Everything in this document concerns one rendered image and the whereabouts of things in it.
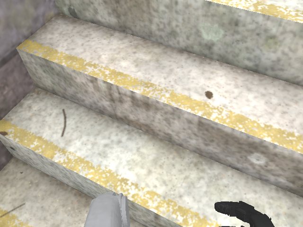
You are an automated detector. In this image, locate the robot left thigh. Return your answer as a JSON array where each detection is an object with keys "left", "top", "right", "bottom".
[{"left": 83, "top": 192, "right": 131, "bottom": 227}]

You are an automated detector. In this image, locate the robot right hand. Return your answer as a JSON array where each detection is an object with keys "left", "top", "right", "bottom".
[{"left": 214, "top": 201, "right": 275, "bottom": 227}]

